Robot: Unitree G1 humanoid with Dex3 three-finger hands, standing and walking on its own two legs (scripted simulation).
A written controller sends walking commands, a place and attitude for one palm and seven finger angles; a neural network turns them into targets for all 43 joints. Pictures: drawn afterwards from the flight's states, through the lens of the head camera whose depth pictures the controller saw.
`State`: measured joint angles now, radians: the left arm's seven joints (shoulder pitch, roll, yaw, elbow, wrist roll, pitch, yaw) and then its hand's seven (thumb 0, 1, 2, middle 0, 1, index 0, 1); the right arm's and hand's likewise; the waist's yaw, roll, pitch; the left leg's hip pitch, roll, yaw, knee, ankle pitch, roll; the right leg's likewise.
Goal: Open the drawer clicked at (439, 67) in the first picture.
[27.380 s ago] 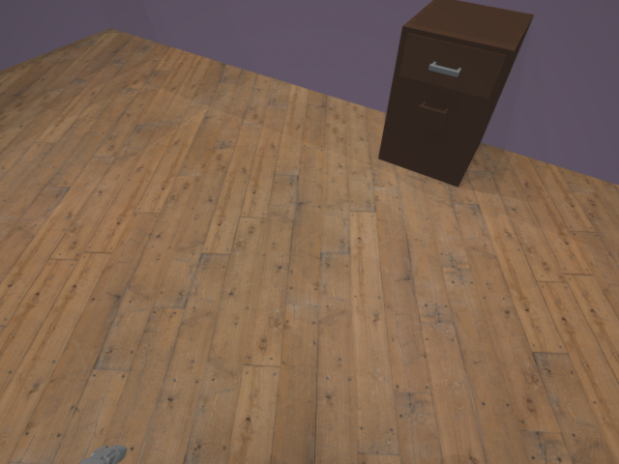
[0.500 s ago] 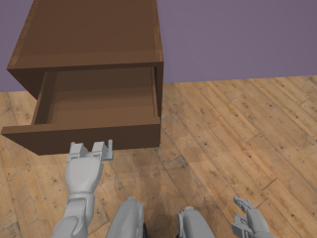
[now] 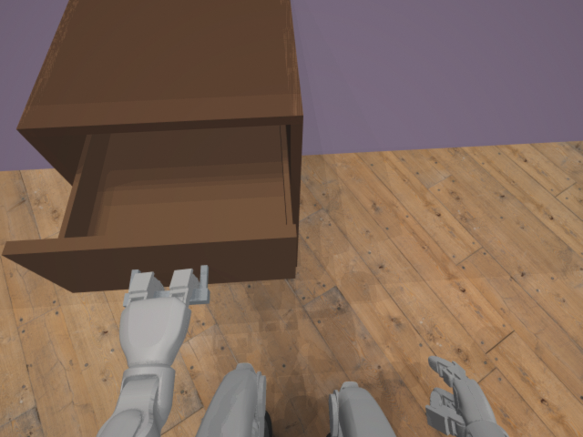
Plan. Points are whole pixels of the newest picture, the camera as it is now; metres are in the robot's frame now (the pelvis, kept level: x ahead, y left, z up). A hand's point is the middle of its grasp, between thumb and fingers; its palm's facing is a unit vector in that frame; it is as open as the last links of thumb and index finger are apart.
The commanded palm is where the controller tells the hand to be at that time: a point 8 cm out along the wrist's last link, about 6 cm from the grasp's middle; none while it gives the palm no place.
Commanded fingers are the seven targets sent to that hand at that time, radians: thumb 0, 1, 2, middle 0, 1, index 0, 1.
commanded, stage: pull the drawer open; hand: left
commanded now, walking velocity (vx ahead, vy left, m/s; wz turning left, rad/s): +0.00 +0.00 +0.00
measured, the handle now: (168, 286) +0.33 +0.21 -0.07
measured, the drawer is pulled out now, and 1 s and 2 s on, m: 0.20 0.22 0.23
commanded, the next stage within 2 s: open the thumb to release the handle in 1.86 s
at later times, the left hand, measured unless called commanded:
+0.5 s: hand (171, 340) +0.25 +0.20 -0.09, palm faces -0.08 -0.10 -0.99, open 6.0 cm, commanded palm +0.21 +0.19 -0.04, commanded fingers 0.00 0.90 0.90 -0.40 -1.35 -0.40 -1.35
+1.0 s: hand (170, 348) +0.24 +0.20 -0.09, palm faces -0.09 -0.10 -0.99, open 6.0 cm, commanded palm +0.20 +0.19 -0.04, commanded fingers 0.00 0.90 0.90 -0.40 -1.35 -0.40 -1.35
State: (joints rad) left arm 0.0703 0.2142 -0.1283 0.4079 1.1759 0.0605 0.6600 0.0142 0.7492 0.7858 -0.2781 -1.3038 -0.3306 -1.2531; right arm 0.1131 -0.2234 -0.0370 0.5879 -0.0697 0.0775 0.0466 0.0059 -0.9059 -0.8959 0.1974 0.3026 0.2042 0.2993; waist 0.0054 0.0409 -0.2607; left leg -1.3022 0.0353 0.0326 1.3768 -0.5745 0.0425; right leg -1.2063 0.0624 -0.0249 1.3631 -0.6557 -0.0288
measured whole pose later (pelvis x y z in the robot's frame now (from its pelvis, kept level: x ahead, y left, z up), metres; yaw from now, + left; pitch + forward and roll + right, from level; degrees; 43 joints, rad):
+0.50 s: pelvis +0.00 +0.00 +0.00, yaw +0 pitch +29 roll -2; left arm 0.13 0.21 -0.13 0.36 1.18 0.05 0.66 0.02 0.75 0.78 -0.27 -1.30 -0.33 -1.25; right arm 0.11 -0.22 -0.03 0.57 -0.07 0.07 0.04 0.01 -0.91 -0.90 0.20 0.30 0.20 0.30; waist 0.01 0.04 -0.26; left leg -1.30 0.04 0.03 1.38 -0.58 0.04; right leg -1.21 0.06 -0.02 1.37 -0.66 -0.03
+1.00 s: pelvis +0.00 -0.01 +0.00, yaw +0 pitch +29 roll -2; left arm 0.17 0.21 -0.13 0.34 1.18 0.04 0.66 0.02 0.75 0.78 -0.27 -1.29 -0.32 -1.26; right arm 0.11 -0.22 -0.02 0.56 -0.07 0.07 0.04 0.01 -0.91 -0.90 0.20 0.30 0.20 0.30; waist 0.02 0.04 -0.27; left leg -1.30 0.03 0.03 1.39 -0.58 0.04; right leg -1.21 0.06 -0.02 1.38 -0.67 -0.04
